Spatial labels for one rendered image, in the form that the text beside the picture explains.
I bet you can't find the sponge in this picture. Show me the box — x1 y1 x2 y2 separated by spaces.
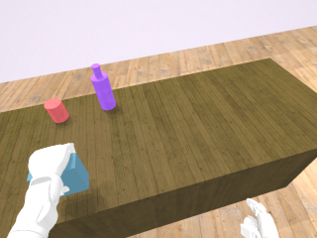
27 153 89 197

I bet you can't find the robot left forearm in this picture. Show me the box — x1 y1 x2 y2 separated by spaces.
7 173 62 238

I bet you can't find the table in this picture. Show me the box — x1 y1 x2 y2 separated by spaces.
0 58 317 238

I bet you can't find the right robot hand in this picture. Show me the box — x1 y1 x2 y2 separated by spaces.
240 198 279 238

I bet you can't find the left robot hand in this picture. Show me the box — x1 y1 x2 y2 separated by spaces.
28 143 76 196

